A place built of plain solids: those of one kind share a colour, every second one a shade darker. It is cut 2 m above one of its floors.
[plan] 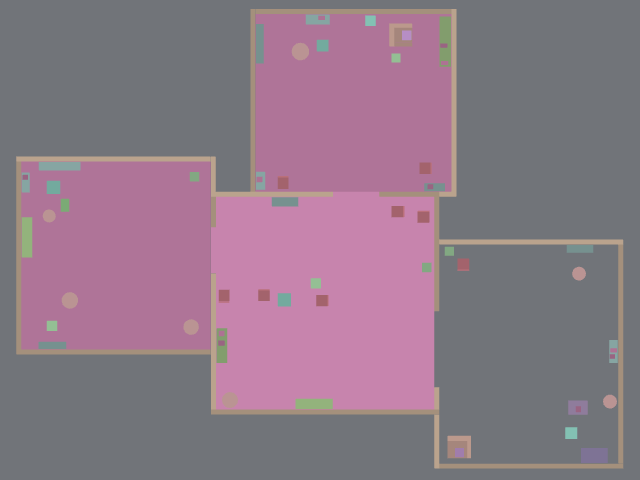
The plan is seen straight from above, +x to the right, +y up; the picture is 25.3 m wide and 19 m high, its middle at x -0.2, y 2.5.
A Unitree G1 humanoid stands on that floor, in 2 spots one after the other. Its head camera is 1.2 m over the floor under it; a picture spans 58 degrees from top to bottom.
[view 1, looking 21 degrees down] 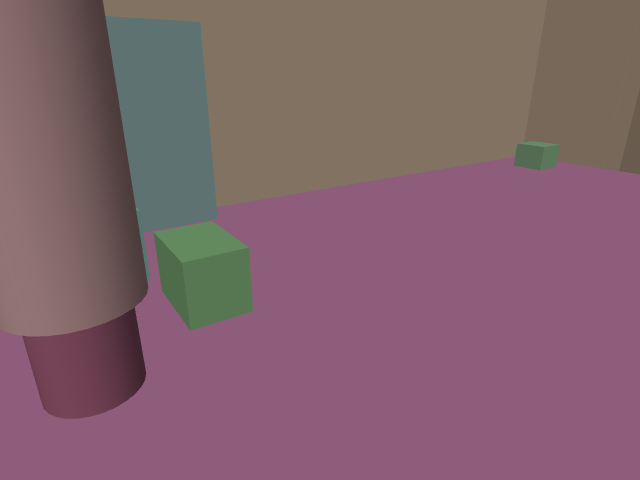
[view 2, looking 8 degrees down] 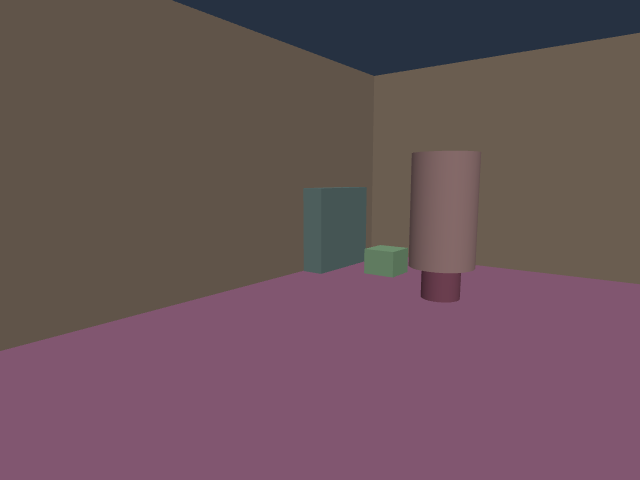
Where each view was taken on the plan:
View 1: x -10.97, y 1.72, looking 56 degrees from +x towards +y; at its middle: floor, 3.35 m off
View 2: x -5.91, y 1.72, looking -143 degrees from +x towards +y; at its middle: case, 5.48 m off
